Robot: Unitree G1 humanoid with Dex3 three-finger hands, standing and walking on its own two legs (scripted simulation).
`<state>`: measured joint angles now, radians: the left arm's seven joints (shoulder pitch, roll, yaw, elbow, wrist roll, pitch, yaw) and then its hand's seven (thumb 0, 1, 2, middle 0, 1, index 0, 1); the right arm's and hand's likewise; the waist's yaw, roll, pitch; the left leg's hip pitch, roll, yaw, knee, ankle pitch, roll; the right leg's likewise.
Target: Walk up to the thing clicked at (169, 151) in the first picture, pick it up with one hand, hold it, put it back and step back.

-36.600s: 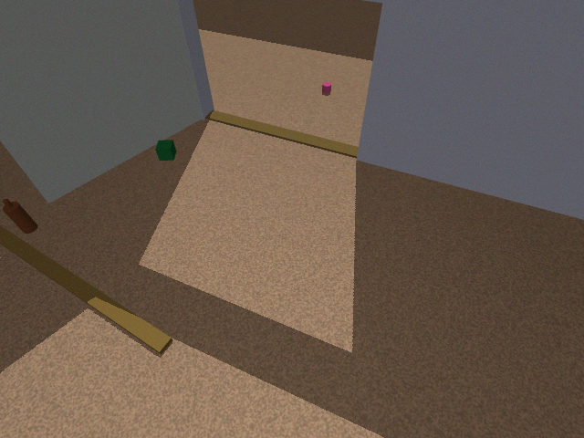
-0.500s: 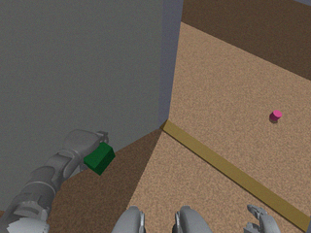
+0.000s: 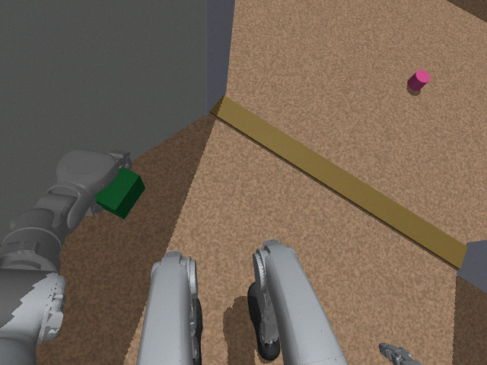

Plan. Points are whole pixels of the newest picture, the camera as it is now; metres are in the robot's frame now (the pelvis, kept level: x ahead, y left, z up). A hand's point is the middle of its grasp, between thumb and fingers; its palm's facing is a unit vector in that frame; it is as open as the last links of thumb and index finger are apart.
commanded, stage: crouch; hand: left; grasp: from above
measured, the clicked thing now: (114, 189) +0.43 +0.21 -0.18
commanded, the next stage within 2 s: lower in 0.96 s
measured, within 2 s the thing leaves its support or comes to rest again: neither
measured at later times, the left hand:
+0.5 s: hand (108, 195) +0.45 +0.25 -0.26, palm faces -0.46 +0.05 -0.89, open 10.3 cm
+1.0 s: hand (114, 195) +0.46 +0.25 -0.31, palm faces -0.47 +0.08 -0.88, open 10.3 cm
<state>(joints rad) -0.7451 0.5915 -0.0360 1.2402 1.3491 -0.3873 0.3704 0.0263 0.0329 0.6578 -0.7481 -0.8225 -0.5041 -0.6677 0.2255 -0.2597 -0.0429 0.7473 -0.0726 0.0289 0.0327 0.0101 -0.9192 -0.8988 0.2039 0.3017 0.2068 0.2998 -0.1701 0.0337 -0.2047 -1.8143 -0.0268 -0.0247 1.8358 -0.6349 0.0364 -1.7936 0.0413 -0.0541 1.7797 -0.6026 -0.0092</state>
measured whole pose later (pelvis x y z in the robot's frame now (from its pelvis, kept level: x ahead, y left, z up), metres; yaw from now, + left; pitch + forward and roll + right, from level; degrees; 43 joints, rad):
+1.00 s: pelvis -0.01 +0.00 -0.15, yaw -4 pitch +36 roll -7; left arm -0.94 0.80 0.09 1.44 1.45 -0.43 0.42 0.02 0.05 0.59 -0.82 -0.75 -0.54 -0.62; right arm 0.18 -0.26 0.04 0.77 -0.15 -0.01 0.13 0.01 -0.93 -0.90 0.20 0.30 0.21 0.30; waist -0.25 0.00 -0.09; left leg -2.26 -0.02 -0.06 2.33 -0.71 0.04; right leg -2.22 0.04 -0.13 2.23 -0.66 -0.02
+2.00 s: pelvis -0.01 +0.00 -0.20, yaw -8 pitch +31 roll -10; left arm -0.96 0.96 0.15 1.56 1.46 -0.43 0.50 0.03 0.08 0.53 -0.85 -0.71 -0.55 -0.60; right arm 0.14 -0.30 0.15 0.68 -0.21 -0.07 0.14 0.00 -0.91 -0.89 0.21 0.30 0.21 0.30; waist -0.33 -0.08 0.08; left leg -2.35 0.00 -0.13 2.52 -0.72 0.04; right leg -2.31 0.05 -0.20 2.38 -0.63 -0.02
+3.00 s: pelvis -0.01 +0.00 -0.20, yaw -10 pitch +28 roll -13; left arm -0.95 1.01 0.13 1.58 1.43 -0.42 0.52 0.00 -0.19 0.86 -0.36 -0.87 -0.36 -0.86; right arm 0.15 -0.33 0.22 0.65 -0.22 -0.13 0.18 0.01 -0.91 -0.90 0.20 0.30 0.21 0.30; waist -0.34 -0.11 0.11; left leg -2.34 0.00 -0.17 2.55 -0.73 0.04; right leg -2.28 0.06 -0.24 2.37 -0.62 -0.01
